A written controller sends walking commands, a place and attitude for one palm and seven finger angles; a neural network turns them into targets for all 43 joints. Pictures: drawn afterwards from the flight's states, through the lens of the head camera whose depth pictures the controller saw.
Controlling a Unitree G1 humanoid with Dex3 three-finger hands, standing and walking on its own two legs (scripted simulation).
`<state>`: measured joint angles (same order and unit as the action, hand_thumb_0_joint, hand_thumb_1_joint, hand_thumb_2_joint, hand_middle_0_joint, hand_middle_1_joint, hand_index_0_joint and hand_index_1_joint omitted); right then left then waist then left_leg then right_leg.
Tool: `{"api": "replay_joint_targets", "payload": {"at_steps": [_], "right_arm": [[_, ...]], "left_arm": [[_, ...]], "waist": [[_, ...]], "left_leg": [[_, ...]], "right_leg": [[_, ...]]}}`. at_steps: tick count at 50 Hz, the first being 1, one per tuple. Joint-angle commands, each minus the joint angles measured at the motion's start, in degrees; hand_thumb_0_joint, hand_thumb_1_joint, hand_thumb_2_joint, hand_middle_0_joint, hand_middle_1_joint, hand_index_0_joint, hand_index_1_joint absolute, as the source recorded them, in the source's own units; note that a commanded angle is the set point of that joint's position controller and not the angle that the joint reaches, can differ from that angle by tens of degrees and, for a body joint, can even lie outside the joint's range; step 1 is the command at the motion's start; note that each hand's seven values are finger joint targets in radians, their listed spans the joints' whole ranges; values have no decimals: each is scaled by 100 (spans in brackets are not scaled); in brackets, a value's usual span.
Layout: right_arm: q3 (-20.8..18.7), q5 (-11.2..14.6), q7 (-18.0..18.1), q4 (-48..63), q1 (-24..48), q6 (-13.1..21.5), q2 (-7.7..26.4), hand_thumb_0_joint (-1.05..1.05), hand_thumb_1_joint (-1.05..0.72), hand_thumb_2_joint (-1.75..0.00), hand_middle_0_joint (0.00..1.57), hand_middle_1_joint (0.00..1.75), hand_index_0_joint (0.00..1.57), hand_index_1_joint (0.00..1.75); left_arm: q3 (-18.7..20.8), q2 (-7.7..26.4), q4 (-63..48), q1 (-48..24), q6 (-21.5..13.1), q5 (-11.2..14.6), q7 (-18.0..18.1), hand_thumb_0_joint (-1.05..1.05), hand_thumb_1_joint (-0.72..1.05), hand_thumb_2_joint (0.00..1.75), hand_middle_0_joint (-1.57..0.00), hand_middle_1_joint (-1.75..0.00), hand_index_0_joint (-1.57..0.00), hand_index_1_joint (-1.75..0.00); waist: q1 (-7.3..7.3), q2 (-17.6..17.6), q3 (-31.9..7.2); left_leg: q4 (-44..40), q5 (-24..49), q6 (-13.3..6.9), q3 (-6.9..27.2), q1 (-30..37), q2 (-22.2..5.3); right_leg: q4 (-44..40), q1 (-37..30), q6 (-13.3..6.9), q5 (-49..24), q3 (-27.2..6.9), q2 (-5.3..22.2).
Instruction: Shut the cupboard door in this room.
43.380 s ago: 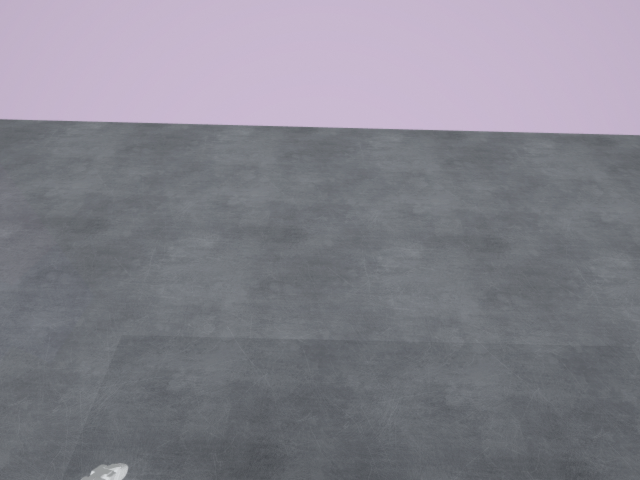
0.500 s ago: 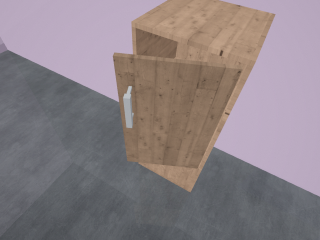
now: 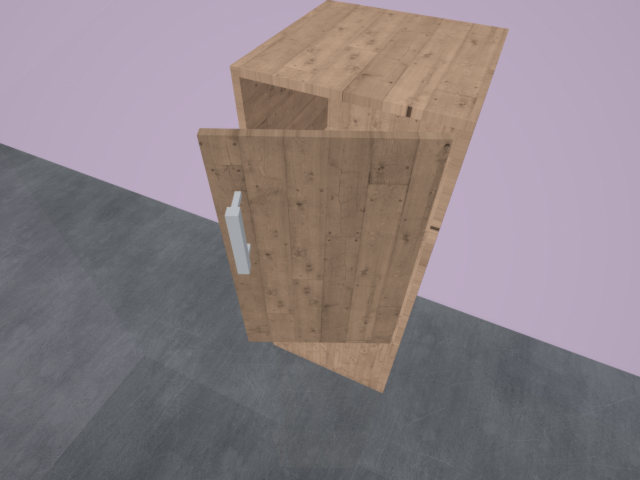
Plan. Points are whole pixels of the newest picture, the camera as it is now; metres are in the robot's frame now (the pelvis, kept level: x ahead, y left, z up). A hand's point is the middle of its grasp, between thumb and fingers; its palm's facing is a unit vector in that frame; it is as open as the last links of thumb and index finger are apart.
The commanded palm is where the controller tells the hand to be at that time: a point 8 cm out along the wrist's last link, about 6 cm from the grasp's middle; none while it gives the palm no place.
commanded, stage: look again from close up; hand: left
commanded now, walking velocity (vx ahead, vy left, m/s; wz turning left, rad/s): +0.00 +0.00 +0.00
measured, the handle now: (240, 234) +0.48 +0.15 +0.01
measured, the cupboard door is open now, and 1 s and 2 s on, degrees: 24 24 24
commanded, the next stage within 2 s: shuffle to correct the standing spot in 0.36 s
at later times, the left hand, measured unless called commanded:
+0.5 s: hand out of the picture +0.01 +0.19 -0.17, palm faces -0.02 -0.98 -0.21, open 7.4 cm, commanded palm none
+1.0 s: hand out of the picture -0.02 +0.13 -0.18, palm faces +0.04 -0.99 -0.15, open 7.4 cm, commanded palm none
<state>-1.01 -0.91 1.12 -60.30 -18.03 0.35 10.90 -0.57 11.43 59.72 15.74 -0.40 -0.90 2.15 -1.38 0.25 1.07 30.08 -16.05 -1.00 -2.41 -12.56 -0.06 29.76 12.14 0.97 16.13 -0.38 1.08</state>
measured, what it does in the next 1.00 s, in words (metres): stands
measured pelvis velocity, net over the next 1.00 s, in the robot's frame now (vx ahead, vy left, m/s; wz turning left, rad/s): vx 0.02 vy -0.03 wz -0.02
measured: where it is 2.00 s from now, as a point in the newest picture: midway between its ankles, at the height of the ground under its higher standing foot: outside the picture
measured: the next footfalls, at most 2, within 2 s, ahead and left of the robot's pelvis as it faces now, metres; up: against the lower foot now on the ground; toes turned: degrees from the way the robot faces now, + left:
none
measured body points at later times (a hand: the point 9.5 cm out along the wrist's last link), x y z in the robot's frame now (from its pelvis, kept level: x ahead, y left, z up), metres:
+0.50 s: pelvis -0.02 +0.01 +0.00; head -0.03 +0.02 +0.45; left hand +0.01 +0.24 -0.15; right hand +0.04 -0.24 -0.14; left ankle +0.00 +0.11 -0.74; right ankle +0.00 -0.13 -0.74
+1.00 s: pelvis +0.02 -0.03 -0.01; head +0.04 -0.02 +0.44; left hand -0.02 +0.19 -0.17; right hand +0.01 -0.26 -0.16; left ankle +0.01 +0.08 -0.74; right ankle +0.00 -0.13 -0.74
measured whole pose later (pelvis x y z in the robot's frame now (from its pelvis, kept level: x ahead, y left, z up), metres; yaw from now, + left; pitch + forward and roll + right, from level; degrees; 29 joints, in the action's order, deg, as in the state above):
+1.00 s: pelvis +0.02 -0.03 -0.01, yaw -1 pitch +0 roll -1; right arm -1.9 -0.9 2.0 -63.7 -16.4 -0.3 9.0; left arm 1.5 7.4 61.3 22.8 0.9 -1.3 0.9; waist 0.3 0.3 2.5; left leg 34.9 -19.7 -1.0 -4.3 -14.2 -3.5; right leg 32.0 12.5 -1.5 19.1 2.8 -1.4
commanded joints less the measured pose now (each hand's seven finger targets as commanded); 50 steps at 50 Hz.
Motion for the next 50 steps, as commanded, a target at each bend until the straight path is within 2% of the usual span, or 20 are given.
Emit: {"api": "replay_joint_targets", "payload": {"at_steps": [1, 4, 7, 14, 16, 23, 25, 28, 30, 32, 35, 38, 41, 43, 44, 46, 47, 48, 49, 50], "right_arm": [[-150, 0, 27, 460, 106, 128, 708, 0, -90, -90, 20, 30, 20, 30], [-171, 8, 22, 475, 258, 139, 870, 0, -90, -90, 20, 30, 20, 30], [-135, 8, -3, 460, 403, 111, 819, 0, -90, -90, 20, 30, 20, 30], [-108, 10, -56, 399, 705, 66, 846, 0, -90, -90, 20, 30, 20, 30], [-99, 20, -65, 375, 723, 53, 811, 0, -90, -90, 20, 30, 20, 30], [-68, 41, -72, 190, 722, 64, 735, 0, -90, -90, 20, 30, 20, 30], [-50, 25, -65, 69, 657, 48, 665, 0, -90, -90, 20, 30, 20, 30], [-110, 1, -46, -5, 534, -12, 707, 0, -90, -90, 20, 30, 20, 30], [-179, -14, -21, -2, 506, -52, 813, 0, -90, -90, 20, 30, 20, 30], [-261, -21, 15, 21, 418, -67, 898, 0, -90, -90, 20, 30, 20, 30], [-321, -25, 64, 40, 355, -66, 895, 0, -90, -90, 20, 30, 20, 30], [-327, -26, 88, 44, 255, -43, 739, 0, -90, -90, 20, 30, 20, 30], [-274, -17, 100, 38, 197, -26, 452, 0, -90, -90, 20, 30, 20, 30], [-193, -10, 106, 35, 161, -10, 212, 0, -90, -90, 20, 30, 20, 30], [-167, -5, 108, 32, 166, 0, 103, 0, -90, -90, 20, 30, 20, 30], [-164, 3, 122, 32, 230, 14, 45, 0, -90, -90, 20, 30, 20, 30], [-156, 9, 126, 12, 188, 41, 30, 0, -90, -90, 20, 30, 20, 30], [-137, 15, 128, -69, 60, 67, -3, 0, -90, -90, 20, 30, 20, 30], [-111, 18, 135, -177, -106, 97, -6, 0, -90, -90, 20, 30, 20, 30], [-110, 6, 162, -306, -236, 128, 105, 0, -90, -90, 20, 30, 20, 30]], "left_arm": [[170, 751, -469, 121, -110, -5, 36, 0, 90, 90, -20, -30, -20, -30], [203, 889, -559, 28, -112, 13, 37, 0, 90, 90, -20, -30, -20, -30], [172, 847, -599, 2, -83, 10, 37, 0, 90, 90, -20, -30, -20, -30], [139, 865, -620, -118, -54, -1, 15, 0, 90, 90, -20, -30, -20, -30], [124, 840, -590, -93, -45, -13, 9, 0, 90, 90, -20, -30, -20, -30], [81, 699, -389, 88, -53, -9, 12, 0, 90, 90, -20, -30, -20, -30], [46, 546, -231, 206, -51, -2, -7, 0, 90, 90, -20, -30, -20, -30], [76, 447, -138, 350, 22, -48, -30, 0, 90, 90, -20, -30, -20, -30], [113, 370, -120, 493, 73, -77, -68, 0, 90, 90, -20, -30, -20, -30], [146, 297, -145, 598, 111, -113, -108, 0, 90, 90, -20, -30, -20, -30], [200, 173, -137, 786, 143, -119, -164, 0, 90, 90, -20, -30, -20, -30], [240, 179, -133, 936, 111, -108, -179, 0, 90, 90, -20, -30, -20, -30], [291, 293, -100, 1050, 81, -83, -160, 0, 90, 90, -20, -30, -20, -30], [343, 407, -52, 1187, 67, -66, -128, 0, 90, 90, -20, -30, -20, -30], [365, 465, -7, 1264, 54, -52, -107, 0, 90, 90, -20, -30, -20, -30], [376, 400, 5, 1241, 55, -50, -85, 0, 90, 90, -20, -30, -20, -30], [390, 375, -21, 1130, 63, -61, -84, 0, 90, 90, -20, -30, -20, -30], [378, 322, -41, 996, 65, -47, -77, 0, 90, 90, -20, -30, -20, -30], [354, 224, -53, 900, 60, -21, -64, 0, 90, 90, -20, -30, -20, -30], [313, 71, -36, 918, 39, -14, -57, 0, 90, 90, -20, -30, -20, -30]], "waist": [[87, -204, 151], [92, -152, 55], [122, -280, 120], [120, -82, 233], [121, -138, 290], [139, -10, 100], [110, -32, 126], [106, 145, 428], [127, 469, 547], [141, 528, 590], [182, 482, 620], [190, 281, 557], [189, -291, 545], [223, -941, 445], [236, -1261, 344], [216, -987, 313], [164, -831, 264], [88, -742, 207], [19, -491, 122], [11, -11, 52]], "left_leg": [[-429, 950, -97, 524, -160, -455], [-456, 1196, -99, 526, -34, -486], [-549, 1038, -96, 493, -22, -484], [-875, 420, -53, 516, 32, -475], [-968, 226, -48, 512, 46, -488], [-1092, 272, -25, 514, 136, -511], [-1233, -155, -7, 570, 159, -549], [-1489, -1251, -57, 760, -175, -681], [-1748, -1888, -155, 975, -356, -867], [-1878, -2157, -294, 1167, -454, -1097], [-1750, -2008, -408, 1150, -529, -1261], [-1332, -1599, -330, 856, -533, -1076], [-621, -1138, -196, 396, -584, -702], [288, -697, -54, -192, -807, -301], [737, -663, -9, -357, -903, -181], [1065, -878, 3, -329, -885, -224], [843, -837, 10, -337, -772, -258], [362, -486, 14, -327, -439, -293], [-165, 301, 10, -248, 66, -372], [-374, 1566, -72, 24, 622, -678]], "right_leg": [[-451, 209, -338, -964, -510, 470], [-345, 106, -295, -1299, -491, 467], [-441, 98, -249, -1175, -499, 467], [-775, 260, -187, -488, -553, 453], [-867, 313, -157, -324, -529, 447], [-918, 137, -110, -547, -473, 466], [-997, 175, -79, -257, -410, 406], [-791, 294, -71, 325, -184, 243], [-481, 394, -66, 503, 46, 108], [-148, 426, -71, 413, 265, 5], [-11, 418, -104, 239, 338, 34], [-318, 316, -184, 188, 140, 148], [-750, 299, -360, 364, -406, 371], [-1133, 60, -611, 386, -980, 753], [-1310, -53, -805, 192, -1270, 1000], [-1226, -87, -1118, -480, -1313, 1152], [-972, -144, -1135, -1029, -1142, 1105], [-700, -93, -1034, -1510, -915, 999], [-423, 65, -818, -1930, -653, 806], [-116, 299, -542, -2188, -304, 492]]}}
